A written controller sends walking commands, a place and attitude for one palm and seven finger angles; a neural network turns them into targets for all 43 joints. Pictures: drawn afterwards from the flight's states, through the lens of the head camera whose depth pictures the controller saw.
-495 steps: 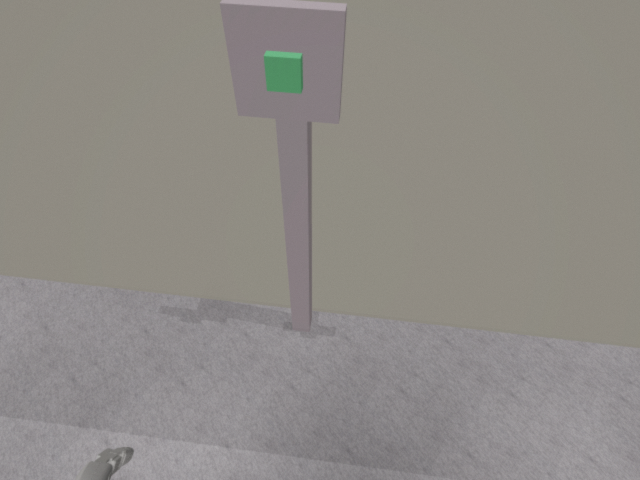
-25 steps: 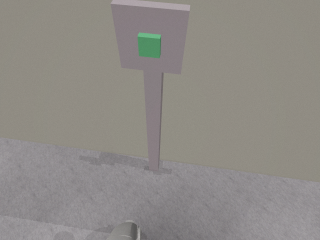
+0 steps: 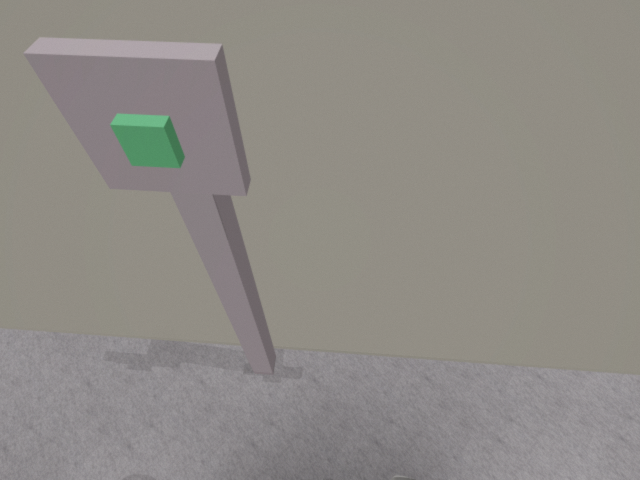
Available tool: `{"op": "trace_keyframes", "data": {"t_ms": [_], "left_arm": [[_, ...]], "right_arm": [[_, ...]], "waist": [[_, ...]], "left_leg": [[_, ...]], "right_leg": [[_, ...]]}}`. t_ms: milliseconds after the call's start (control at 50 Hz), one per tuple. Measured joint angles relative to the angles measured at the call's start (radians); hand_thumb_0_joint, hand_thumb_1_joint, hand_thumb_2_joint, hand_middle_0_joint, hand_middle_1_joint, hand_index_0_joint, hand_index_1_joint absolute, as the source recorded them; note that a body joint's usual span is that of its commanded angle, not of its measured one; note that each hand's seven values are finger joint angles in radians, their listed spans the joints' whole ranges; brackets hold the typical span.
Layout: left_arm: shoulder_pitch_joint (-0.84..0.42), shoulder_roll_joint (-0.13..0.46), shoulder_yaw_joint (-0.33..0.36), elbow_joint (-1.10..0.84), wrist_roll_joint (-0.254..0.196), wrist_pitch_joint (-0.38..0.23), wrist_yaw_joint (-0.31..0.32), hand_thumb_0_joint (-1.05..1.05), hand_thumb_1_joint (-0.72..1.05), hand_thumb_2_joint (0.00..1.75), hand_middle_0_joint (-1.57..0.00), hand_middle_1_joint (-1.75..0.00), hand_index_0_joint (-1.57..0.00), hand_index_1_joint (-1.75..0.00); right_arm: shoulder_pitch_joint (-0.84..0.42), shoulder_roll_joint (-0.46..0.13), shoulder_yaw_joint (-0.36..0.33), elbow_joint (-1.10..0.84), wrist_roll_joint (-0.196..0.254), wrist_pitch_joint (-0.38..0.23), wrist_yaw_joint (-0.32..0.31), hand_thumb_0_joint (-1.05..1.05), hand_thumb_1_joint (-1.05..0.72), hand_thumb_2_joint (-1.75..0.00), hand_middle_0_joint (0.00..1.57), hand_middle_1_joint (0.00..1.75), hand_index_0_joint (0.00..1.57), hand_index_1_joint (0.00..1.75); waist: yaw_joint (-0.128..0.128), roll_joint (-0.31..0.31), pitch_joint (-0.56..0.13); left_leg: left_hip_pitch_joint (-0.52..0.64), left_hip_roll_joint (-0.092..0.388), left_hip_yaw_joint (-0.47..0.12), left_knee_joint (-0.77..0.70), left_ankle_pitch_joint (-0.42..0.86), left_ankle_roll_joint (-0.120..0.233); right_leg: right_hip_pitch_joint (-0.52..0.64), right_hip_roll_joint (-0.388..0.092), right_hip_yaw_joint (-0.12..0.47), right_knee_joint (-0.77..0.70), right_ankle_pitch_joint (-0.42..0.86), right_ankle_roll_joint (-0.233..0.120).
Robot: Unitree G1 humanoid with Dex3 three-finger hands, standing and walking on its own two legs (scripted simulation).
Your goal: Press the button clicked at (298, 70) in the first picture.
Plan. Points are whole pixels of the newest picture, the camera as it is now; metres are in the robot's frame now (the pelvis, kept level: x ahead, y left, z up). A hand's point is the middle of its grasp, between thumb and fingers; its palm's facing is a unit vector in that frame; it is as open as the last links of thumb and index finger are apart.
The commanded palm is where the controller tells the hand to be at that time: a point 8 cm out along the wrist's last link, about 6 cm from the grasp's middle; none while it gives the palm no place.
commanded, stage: come to a stop and stand still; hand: left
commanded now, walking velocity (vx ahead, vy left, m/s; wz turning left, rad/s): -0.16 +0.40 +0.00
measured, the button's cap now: (150, 139) +0.43 +0.21 +0.19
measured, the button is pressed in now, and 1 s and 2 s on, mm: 0 0 0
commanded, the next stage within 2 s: look again from close up in 1.24 s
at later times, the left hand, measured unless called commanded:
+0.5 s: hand out of the picture -0.02 +0.22 -0.18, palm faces +0.15 -0.96 -0.22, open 7.4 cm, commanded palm none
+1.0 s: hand out of the picture -0.05 +0.21 -0.16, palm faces +0.05 -0.98 -0.20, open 7.3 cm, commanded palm none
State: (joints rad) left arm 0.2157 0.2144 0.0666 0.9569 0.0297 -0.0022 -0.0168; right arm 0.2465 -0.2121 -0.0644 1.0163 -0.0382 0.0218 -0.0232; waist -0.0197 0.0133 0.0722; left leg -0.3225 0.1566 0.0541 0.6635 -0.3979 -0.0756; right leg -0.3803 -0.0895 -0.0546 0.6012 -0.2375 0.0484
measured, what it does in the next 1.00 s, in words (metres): steps on the spot: left foot, then right foot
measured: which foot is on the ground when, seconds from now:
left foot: up 0.00-0.44, down 0.46-1.00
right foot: down 0.00-0.46, up 0.48-0.76, down 0.78-1.00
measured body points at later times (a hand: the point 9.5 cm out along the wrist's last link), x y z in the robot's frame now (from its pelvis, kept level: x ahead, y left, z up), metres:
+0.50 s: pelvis -0.03 +0.02 +0.01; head +0.00 +0.05 +0.45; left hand -0.03 +0.27 -0.16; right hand +0.11 -0.21 -0.12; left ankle -0.04 +0.13 -0.72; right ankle +0.03 -0.14 -0.71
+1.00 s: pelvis -0.05 +0.03 +0.02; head -0.05 +0.03 +0.47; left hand -0.05 +0.26 -0.14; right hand -0.07 -0.19 -0.14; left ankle -0.04 +0.13 -0.72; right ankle -0.09 -0.07 -0.72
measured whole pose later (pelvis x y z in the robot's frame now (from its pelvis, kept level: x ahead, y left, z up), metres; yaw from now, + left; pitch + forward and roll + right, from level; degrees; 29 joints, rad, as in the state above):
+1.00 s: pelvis -0.05 +0.03 +0.02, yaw +1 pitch -2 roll +1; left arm 0.27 0.15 0.00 1.11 0.01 0.00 0.04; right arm 0.30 -0.15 0.00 1.14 -0.02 0.01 -0.03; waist -0.01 -0.01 0.02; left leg -0.19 -0.02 0.09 0.40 -0.19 0.04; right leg -0.11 -0.01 -0.05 0.43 -0.29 -0.02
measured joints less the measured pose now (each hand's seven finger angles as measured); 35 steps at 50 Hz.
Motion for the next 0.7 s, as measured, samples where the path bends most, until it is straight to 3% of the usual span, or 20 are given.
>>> {"op": "trace_keyframes", "data": {"t_ms": [40,80,180,260,360,460,520,600,640,700], "left_arm": [[-0.013,-0.024,-0.018,0.015,0.0,-0.006,0.011,0.0,0.91,0.9,-0.19,-0.29,-0.19,-0.3],[-0.017,-0.045,-0.029,0.02,0.0,-0.01,0.018,0.0,0.91,0.9,-0.19,-0.29,-0.19,-0.3],[-0.034,-0.059,-0.029,0.011,-0.002,-0.013,0.043,0.0,0.93,0.9,-0.2,-0.3,-0.2,-0.3],[-0.034,-0.053,-0.027,0.005,-0.002,-0.009,0.053,0.0,0.92,0.9,-0.2,-0.3,-0.2,-0.3],[-0.012,-0.031,-0.018,0.014,0.006,0.008,0.054,0.0,0.91,0.9,-0.2,-0.3,-0.2,-0.3],[0.03,-0.002,-0.008,0.03,0.0,0.034,0.044,0.0,0.91,0.9,-0.2,-0.3,-0.2,-0.3],[0.029,0.017,0.001,0.05,-0.005,0.063,0.045,0.01,0.91,0.9,-0.2,-0.3,-0.2,-0.3],[0.039,0.019,0.002,0.063,-0.002,0.057,0.04,0.01,0.91,0.9,-0.2,-0.3,-0.19,-0.3],[0.049,0.013,-0.003,0.071,-0.003,0.048,0.039,0.01,0.91,0.9,-0.2,-0.3,-0.19,-0.3],[0.057,-0.005,-0.016,0.087,-0.006,0.043,0.04,0.01,0.91,0.9,-0.2,-0.29,-0.19,-0.3]], "right_arm": [[-0.003,-0.022,-0.005,0.002,0.012,0.017,-0.007,0.0,-0.91,-0.9,0.2,0.3,0.2,0.3],[-0.003,-0.028,-0.006,0.005,0.019,0.022,-0.01,0.0,-0.91,-0.9,0.2,0.3,0.2,0.3],[-0.03,-0.016,0.004,0.007,0.023,0.036,0.0,0.01,-0.91,-0.9,0.2,0.3,0.19,0.3],[-0.082,-0.006,0.006,-0.017,0.019,0.057,0.012,0.01,-0.91,-0.9,0.2,0.3,0.19,0.3],[-0.144,0.008,0.011,-0.058,0.02,0.053,0.023,0.01,-0.91,-0.9,0.2,0.3,0.19,0.3],[-0.145,0.019,0.021,-0.088,0.024,0.01,0.025,0.0,-0.91,-0.9,0.2,0.3,0.19,0.3],[-0.125,0.044,0.031,-0.085,0.013,0.011,0.018,0.0,-0.91,-0.9,0.2,0.3,0.2,0.3],[-0.09,0.071,0.049,-0.063,0.009,0.016,0.008,0.0,-0.91,-0.9,0.2,0.3,0.2,0.3],[-0.08,0.072,0.046,-0.053,0.013,0.01,-0.001,0.0,-0.92,-0.9,0.2,0.3,0.2,0.3],[-0.066,0.068,0.047,-0.037,0.012,-0.001,-0.005,0.0,-0.92,-0.9,0.2,0.3,0.2,0.3]], "waist": [[-0.007,0.028,0.012],[-0.005,0.029,0.012],[0.021,-0.001,0.021],[0.042,-0.017,0.03],[0.063,-0.043,0.029],[0.069,-0.057,-0.004],[0.07,-0.075,-0.008],[0.069,-0.068,-0.026],[0.067,-0.067,-0.031],[0.057,-0.059,-0.035]], "left_leg": [[-0.04,-0.033,-0.05,0.123,-0.119,0.025],[-0.067,-0.074,-0.046,0.224,-0.151,0.032],[-0.116,-0.152,-0.013,0.375,-0.114,0.019],[-0.142,-0.177,-0.014,0.398,-0.069,0.01],[-0.098,-0.165,-0.024,0.247,-0.058,0.016],[0.06,-0.137,-0.017,-0.105,0.091,0.043],[0.056,-0.152,-0.008,-0.087,0.089,0.093],[0.08,-0.158,-0.003,-0.163,0.133,0.115],[0.09,-0.169,0.008,-0.2,0.156,0.122],[0.098,-0.185,0.022,-0.233,0.178,0.131]], "right_leg": [[0.003,0.012,-0.017,0.034,-0.041,-0.016],[0.021,0.009,-0.025,0.023,-0.05,-0.032],[0.068,-0.001,-0.043,-0.046,-0.019,-0.05],[0.08,-0.007,-0.055,-0.088,0.013,-0.051],[0.064,-0.025,-0.052,-0.096,0.039,-0.035],[0.015,-0.039,-0.04,-0.022,0.021,-0.001],[-0.036,-0.013,0.017,0.154,-0.188,-0.01],[-0.063,0.033,0.044,0.35,-0.188,-0.02],[-0.037,0.039,0.042,0.348,-0.182,-0.017],[0.042,0.042,0.025,0.23,-0.204,-0.013]]}}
